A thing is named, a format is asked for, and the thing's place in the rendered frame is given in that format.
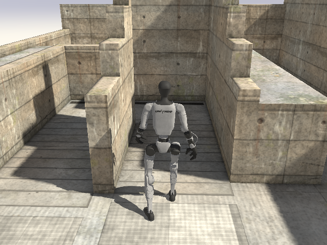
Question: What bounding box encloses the robot left forearm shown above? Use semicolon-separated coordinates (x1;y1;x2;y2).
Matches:
136;121;144;137

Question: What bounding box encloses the robot right upper arm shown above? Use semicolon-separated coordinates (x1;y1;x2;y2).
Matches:
175;103;189;132

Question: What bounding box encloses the robot left upper arm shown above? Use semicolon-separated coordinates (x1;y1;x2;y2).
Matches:
139;102;154;129

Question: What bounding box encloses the robot right thigh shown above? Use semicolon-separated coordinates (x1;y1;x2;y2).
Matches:
170;142;180;172

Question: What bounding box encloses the right robot foot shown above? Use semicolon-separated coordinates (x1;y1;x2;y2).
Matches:
169;190;176;202

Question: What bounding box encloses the robot right hand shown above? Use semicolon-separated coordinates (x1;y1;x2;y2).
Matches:
186;146;197;160

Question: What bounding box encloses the robot right forearm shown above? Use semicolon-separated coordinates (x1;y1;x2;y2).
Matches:
184;125;196;148

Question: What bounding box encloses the robot left hand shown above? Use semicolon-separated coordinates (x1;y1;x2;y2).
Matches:
135;135;147;144

